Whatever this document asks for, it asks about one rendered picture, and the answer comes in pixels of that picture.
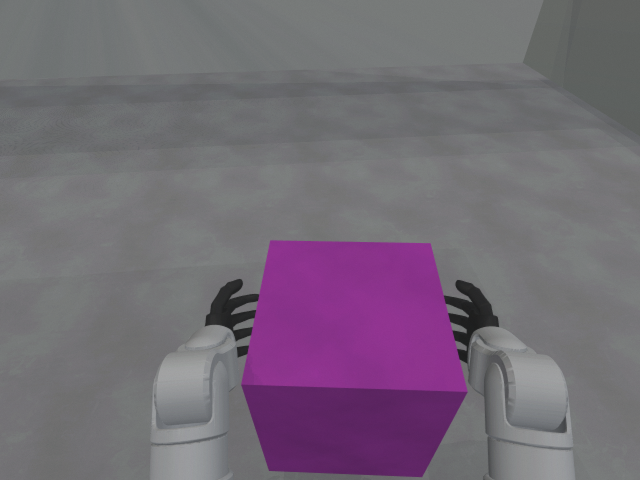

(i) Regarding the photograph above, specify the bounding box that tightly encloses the robot right forearm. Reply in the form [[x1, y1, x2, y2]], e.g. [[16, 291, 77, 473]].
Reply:
[[467, 326, 576, 480]]

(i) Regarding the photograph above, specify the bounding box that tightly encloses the carton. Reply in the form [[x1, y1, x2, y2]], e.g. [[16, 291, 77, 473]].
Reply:
[[241, 240, 468, 477]]

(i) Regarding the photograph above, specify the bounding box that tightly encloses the robot right hand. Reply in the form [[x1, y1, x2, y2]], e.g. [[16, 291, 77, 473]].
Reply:
[[444, 280, 499, 363]]

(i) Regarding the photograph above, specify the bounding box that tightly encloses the robot left forearm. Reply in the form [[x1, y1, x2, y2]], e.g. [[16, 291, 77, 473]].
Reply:
[[149, 325, 240, 480]]

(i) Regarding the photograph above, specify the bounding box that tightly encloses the robot left hand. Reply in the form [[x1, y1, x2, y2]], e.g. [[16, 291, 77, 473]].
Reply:
[[205, 279, 259, 357]]

